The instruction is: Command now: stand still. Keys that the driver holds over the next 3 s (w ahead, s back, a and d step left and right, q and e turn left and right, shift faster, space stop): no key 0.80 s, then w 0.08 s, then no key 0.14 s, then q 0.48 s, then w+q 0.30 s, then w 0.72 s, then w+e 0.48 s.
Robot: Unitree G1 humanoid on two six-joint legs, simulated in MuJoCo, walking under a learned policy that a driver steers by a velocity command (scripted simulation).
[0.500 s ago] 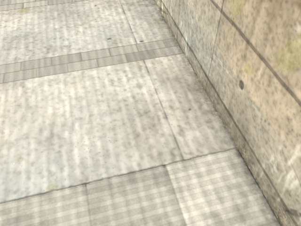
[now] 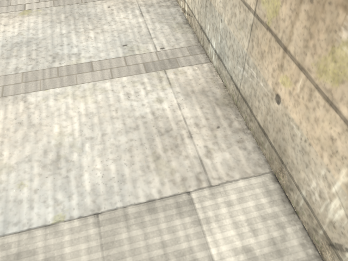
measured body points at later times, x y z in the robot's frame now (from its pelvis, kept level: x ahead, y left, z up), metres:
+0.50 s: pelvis +0.00 +0.00 +0.00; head +0.01 +0.00 +0.45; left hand +0.00 +0.24 -0.15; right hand +0.05 -0.25 -0.15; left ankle +0.01 +0.09 -0.74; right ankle -0.02 -0.14 -0.74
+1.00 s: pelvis +0.02 -0.02 +0.00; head +0.03 -0.03 +0.45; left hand +0.03 +0.23 -0.15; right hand +0.03 -0.27 -0.16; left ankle +0.01 +0.09 -0.74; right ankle -0.01 -0.13 -0.71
